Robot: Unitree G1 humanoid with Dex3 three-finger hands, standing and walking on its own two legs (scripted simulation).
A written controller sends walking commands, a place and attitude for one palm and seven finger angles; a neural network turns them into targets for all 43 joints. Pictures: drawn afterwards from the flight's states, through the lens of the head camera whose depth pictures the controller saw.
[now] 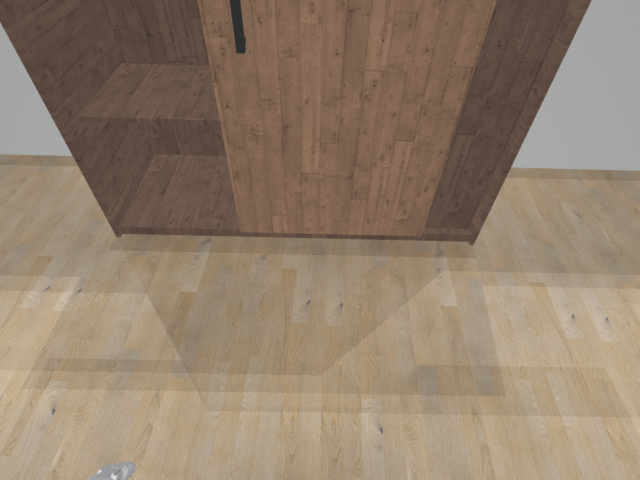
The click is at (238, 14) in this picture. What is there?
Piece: wardrobe's sliding door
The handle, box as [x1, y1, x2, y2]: [230, 0, 245, 53]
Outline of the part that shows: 230,0 236,51 244,53 245,37 243,36 239,0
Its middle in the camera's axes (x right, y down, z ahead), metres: -0.21 -0.61 +0.94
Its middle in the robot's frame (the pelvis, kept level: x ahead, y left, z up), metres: +1.12 +0.28 +0.18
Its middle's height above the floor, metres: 0.95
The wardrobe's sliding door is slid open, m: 0.52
